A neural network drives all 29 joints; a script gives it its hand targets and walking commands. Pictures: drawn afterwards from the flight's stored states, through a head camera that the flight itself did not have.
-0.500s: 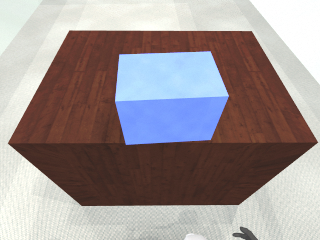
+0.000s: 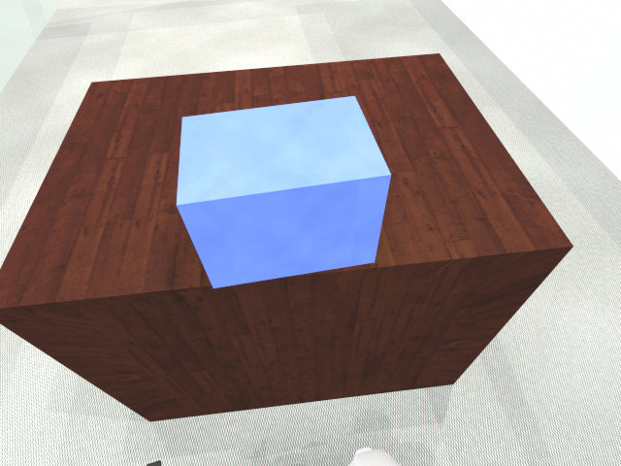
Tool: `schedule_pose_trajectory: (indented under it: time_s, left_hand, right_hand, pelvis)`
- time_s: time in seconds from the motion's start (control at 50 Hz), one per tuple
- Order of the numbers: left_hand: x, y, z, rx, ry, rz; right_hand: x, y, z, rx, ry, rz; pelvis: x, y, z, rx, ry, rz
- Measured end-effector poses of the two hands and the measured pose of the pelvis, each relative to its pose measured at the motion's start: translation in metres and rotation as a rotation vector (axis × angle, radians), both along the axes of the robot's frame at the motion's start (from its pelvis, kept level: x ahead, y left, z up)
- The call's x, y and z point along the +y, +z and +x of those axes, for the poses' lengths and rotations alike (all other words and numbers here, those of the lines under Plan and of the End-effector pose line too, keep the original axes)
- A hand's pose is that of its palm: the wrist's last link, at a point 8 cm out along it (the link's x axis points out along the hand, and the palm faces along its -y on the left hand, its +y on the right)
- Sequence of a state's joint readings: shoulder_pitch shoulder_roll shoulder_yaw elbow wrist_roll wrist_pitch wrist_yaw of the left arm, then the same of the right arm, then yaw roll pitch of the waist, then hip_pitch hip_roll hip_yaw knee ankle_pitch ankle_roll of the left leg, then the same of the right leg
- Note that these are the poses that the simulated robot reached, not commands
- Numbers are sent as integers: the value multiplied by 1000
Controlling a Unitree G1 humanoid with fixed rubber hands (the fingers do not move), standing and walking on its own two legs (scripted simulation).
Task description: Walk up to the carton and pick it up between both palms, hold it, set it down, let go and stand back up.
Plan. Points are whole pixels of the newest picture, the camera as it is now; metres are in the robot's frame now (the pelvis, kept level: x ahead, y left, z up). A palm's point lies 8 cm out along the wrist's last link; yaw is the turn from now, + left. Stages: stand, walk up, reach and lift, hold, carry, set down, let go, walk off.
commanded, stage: walk up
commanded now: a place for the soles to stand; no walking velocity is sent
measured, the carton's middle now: (283, 193) +0.49 +0.04 +0.06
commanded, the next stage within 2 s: reach and lift in 0.16 s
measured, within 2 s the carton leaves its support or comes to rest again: neither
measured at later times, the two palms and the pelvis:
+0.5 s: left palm out of the picture +0.14 +0.25 -0.09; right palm (485, 442) +0.17 -0.23 -0.12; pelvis -0.01 +0.01 -0.02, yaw +8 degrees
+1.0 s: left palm (126, 433) +0.18 +0.24 -0.04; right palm (488, 409) +0.20 -0.22 -0.06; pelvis +0.04 -0.02 +0.02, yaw +9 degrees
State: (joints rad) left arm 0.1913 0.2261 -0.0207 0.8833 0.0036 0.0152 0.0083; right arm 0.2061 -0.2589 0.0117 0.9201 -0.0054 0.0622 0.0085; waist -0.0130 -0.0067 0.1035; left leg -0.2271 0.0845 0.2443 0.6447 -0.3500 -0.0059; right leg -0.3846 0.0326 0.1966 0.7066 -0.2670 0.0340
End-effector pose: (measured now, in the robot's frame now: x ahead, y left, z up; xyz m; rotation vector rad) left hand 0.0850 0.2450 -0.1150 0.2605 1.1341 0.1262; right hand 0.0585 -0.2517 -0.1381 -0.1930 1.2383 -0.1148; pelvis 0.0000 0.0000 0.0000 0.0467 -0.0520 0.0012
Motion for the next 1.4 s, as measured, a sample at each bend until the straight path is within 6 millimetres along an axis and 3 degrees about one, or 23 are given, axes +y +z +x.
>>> schedule_pose_trajectory:
  time_s: [0.22,0.32,0.4,0.52,0.7,0.84,1.04,1.4]
  left_hand:
    - [1,0,-2,61,29,-3]
    - [12,-4,27,77,75,11]
    - [9,6,49,8,45,6]
    - [1,26,51,-80,45,4]
    - [-6,38,40,-106,93,-6]
    - [-6,56,64,-205,117,-6]
    - [-7,80,95,-348,119,-44]
    - [5,106,77,-524,179,-54]
  right_hand:
    - [-2,-1,-2,-36,16,0]
    - [4,-10,39,-113,113,13]
    - [12,2,83,-251,95,14]
    - [20,25,115,-339,119,34]
    - [15,49,118,-360,114,27]
    - [21,62,122,-395,106,46]
    - [30,88,146,-518,94,63]
    - [44,124,167,-658,95,106]
  pelvis:
    - [4,-1,-6,15,27,-11]
    - [4,-18,-20,-21,103,-24]
    - [5,-23,-22,-54,114,-43]
    - [5,-15,-8,-77,130,-75]
    - [-6,4,19,-56,152,-55]
    - [-14,14,33,-45,156,-43]
    - [-15,24,46,-47,148,-39]
    - [4,28,54,-42,146,-55]
